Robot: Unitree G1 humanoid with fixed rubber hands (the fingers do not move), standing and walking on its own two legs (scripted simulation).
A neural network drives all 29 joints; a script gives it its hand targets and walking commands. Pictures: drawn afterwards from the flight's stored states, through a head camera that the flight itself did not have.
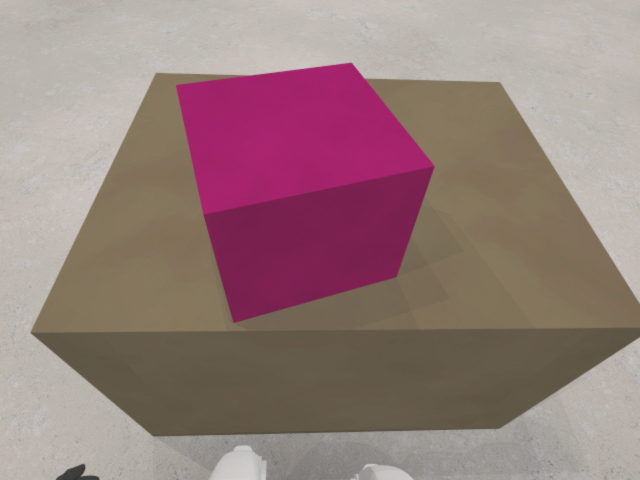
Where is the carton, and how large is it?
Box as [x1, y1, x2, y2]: [176, 63, 434, 322]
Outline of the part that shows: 351,63 176,85 203,214 233,322 396,276 434,166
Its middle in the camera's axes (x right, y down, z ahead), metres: -0.04 -0.08 +0.62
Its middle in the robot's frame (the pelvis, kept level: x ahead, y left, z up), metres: +0.54 +0.05 +0.04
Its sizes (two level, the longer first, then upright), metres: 0.283 0.275 0.247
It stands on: a pedestal, 0.64 m high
